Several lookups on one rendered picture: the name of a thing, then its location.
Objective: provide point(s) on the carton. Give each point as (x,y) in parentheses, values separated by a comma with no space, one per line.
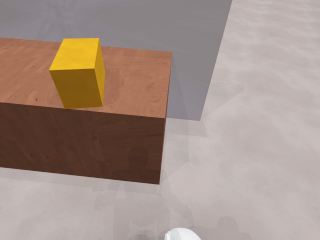
(78,73)

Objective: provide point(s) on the robot right thigh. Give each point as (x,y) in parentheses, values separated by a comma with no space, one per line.
(181,234)

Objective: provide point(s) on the pedestal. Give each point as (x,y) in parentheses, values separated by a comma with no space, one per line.
(121,140)

